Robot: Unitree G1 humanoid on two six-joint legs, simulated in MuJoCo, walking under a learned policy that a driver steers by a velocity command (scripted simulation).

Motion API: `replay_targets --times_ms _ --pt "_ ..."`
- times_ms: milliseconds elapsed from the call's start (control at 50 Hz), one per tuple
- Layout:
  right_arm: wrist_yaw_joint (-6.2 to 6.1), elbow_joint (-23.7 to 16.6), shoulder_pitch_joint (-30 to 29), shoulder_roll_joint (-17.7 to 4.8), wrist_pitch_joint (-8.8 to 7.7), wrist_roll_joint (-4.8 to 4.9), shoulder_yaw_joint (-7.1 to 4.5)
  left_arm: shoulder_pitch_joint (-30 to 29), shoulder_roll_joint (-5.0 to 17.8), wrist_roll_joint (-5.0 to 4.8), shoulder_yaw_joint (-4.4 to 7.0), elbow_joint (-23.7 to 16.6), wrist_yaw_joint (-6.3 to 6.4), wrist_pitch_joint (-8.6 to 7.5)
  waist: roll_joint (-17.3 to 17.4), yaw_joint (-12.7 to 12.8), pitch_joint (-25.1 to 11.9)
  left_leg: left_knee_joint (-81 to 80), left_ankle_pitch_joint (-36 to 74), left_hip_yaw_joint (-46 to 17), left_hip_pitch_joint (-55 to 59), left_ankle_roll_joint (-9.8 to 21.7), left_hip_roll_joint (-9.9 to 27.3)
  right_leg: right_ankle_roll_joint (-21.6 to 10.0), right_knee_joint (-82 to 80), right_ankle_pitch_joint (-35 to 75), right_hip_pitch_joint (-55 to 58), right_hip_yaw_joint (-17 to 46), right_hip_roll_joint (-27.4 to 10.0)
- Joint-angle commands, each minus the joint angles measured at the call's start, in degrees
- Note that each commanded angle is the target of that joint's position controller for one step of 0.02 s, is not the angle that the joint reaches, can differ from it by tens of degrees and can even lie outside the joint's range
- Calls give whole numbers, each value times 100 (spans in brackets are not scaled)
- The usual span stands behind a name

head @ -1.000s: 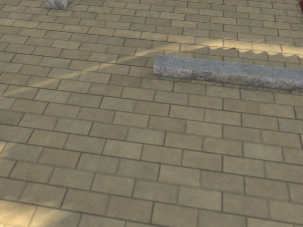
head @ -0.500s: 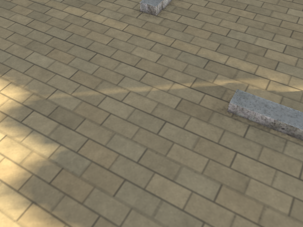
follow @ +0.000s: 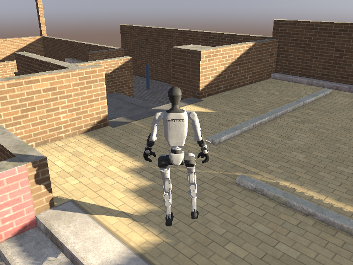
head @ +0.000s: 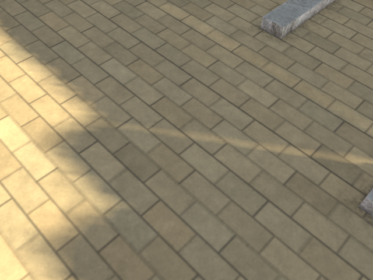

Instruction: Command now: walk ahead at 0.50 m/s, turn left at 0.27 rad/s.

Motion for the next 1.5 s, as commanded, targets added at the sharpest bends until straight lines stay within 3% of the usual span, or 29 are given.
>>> replay_targets --times_ms 20,140,260,320,360,380,400,420,440,480,560,660,760,820,840,860,880,900,920,980,1260,1300,1340,1360,1380,1400,1420,1460,1500 --pt "-72 -307 -196 -760 -201 -18 -173 82 416 46 105 -303 20 62 402 192 -503 -1238 1997 -1448 739 1149 1600 101 -533 622 -635 138 -221" --pt "-140 121 241 -833 -274 -12 -151 -846 185 -82 -31 -416 -108 92 503 -227 -111 -1473 1655 -505 848 652 1388 -80 -2521 2701 -445 -16 -9" --pt "-160 468 608 -919 -203 -12 -196 -1475 193 -140 -56 -767 -338 93 396 -466 222 -1106 2116 -290 2179 537 1877 -417 -3206 1978 -1076 6 246" --pt "-236 414 404 -1079 -109 4 -234 -1069 340 -84 17 -786 -406 107 659 -173 -222 -255 4667 27 2377 322 1829 -677 -3236 1122 -152 -479 679" --pt "-303 334 193 -1171 -51 19 -233 283 759 -65 239 -516 -347 140 633 591 -972 1567 5636 364 1819 49 1517 -1003 -3583 1405 1853 -573 1013" --pt "-343 175 233 -966 -113 -105 -141 1225 1235 -40 359 -387 -257 171 -93 883 -1649 3453 3511 553 367 -199 1201 -1435 -3501 2132 3699 958 -44" --pt "-192 82 1006 -298 -264 -200 83 1243 1422 -109 360 -371 -291 123 -1391 308 -2344 5274 -2103 -47 -2033 -549 7 -2546 -4053 1171 5631 4019 -1268" --pt "-91 88 467 -822 -436 -49 2 1429 957 -163 271 -368 -249 182 -763 759 -2409 5637 -2030 -767 -2650 -462 259 -2329 -4547 256 5786 4223 -1117" --pt "-53 -144 -113 -937 -525 136 -25 1075 830 -129 233 -447 -193 209 -489 759 -1538 5485 -1510 -674 -3028 -428 507 -2103 -4710 320 5098 3477 -986" --pt "-131 -251 -481 -888 -567 -56 -32 450 704 -70 180 -620 -146 230 378 351 -674 4602 -939 -521 -2583 -483 871 -1904 -4938 1413 3411 2634 -637" --pt "-203 -290 -237 -706 -347 -139 -26 281 640 -49 150 -685 -71 206 -4 -40 -423 3617 -719 -366 -2004 -759 1039 -1898 -5253 2361 2150 1922 -272" --pt "-178 -497 -1261 -407 -352 -121 108 626 845 -146 228 -529 54 298 -205 327 -337 1472 1155 -198 -1345 -938 674 -1450 -5090 2044 1560 1342 269" --pt "-55 -630 -1734 -680 -462 17 8 1011 805 -178 235 -425 77 404 -373 475 -376 437 1022 -434 -1004 -812 429 -1297 -4518 1171 2258 2176 15" --pt "-59 -459 -967 -904 -546 19 -151 822 657 -132 211 -525 80 418 -540 -18 -602 -55 685 -369 181 -444 481 -1024 -3712 1384 2274 2356 166" --pt "-104 -396 -233 -1150 -571 -85 -241 750 354 -83 107 -629 52 378 -234 -378 -1203 84 550 -947 1469 -84 1196 -814 -2514 1168 1757 1991 437" --pt "-146 -299 449 -1603 -517 -210 -347 1303 24 -141 7 -757 70 332 1090 -324 -1948 -127 -205 -2981 3412 707 2456 -397 -690 -549 40 1082 1234" --pt "-100 -162 669 -1466 -459 -78 -341 1541 355 -222 9 -800 73 307 2076 -279 -2027 -549 -1526 -4678 3625 1135 3080 -264 450 -1679 -1070 874 983" --pt "-116 -272 383 -987 -428 -29 -218 1249 779 -224 123 -733 71 334 1312 -392 -1289 -696 -1949 -4050 3029 932 2828 -183 917 -1161 -1370 951 681" --pt "-138 -297 163 -804 -372 -49 -155 786 841 -149 154 -797 65 373 838 -410 -769 -713 -1496 -3113 2377 681 2526 -142 978 -694 -1321 738 499" --pt "-138 -185 -232 -575 -344 -113 -50 490 582 -129 173 -941 -6 420 806 -97 -154 -1138 -102 -1691 1104 469 1952 -136 458 -62 -849 590 126" --pt "-160 567 239 -1281 -217 77 -254 -1063 210 -147 3 -1421 -307 439 558 -420 232 -1320 1577 540 1798 297 2095 -278 -2655 1461 -542 -173 130" --pt "-131 698 397 -1360 -167 152 -262 -1018 221 -107 24 -1489 -313 432 592 -275 157 -947 2828 575 1871 294 2188 -515 -2946 805 61 -334 403" --pt "-138 788 312 -1430 -111 213 -236 153 565 -66 234 -1195 -268 421 584 501 -465 456 4411 858 1645 148 1989 -827 -3602 978 1871 -610 849" --pt "-151 779 360 -1221 -135 143 -133 1073 933 -52 396 -945 -181 438 425 912 -995 1764 3633 972 581 -52 1762 -994 -3471 1362 3572 -190 600" --pt "-76 527 786 -512 -228 -46 129 1555 1627 32 487 -878 -87 418 -1005 679 -1848 4188 -552 889 -1805 -458 884 -1857 -3624 1071 5761 2585 -1238" --pt "-39 661 697 -790 -364 117 95 1740 1319 26 386 -939 -87 382 -926 906 -2806 5277 -2372 -384 -2249 -475 461 -2294 -4495 870 5844 4253 -1904" --pt "-15 487 161 -1195 -394 336 -52 1457 1030 53 281 -859 -121 331 -563 928 -1909 5484 -2051 -576 -2736 -433 728 -1977 -4561 1009 5203 3228 -1654" --pt "-65 404 -255 -1019 -364 188 -17 767 631 12 158 -751 -131 264 -254 484 -802 4763 -1217 -365 -2600 -414 1208 -1538 -4775 1452 3642 1773 -1124" --pt "-77 557 116 -915 -175 154 -52 374 376 59 98 -742 -148 149 -413 104 -551 4457 -676 -458 -1917 -456 1374 -1399 -5245 1610 2743 1119 -889"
